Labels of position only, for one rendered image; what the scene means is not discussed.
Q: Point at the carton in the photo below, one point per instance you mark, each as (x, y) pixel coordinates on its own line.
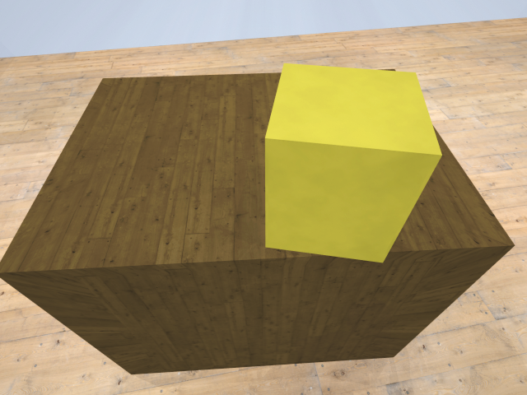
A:
(348, 152)

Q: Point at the pedestal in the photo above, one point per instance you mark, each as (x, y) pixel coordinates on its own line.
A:
(147, 240)

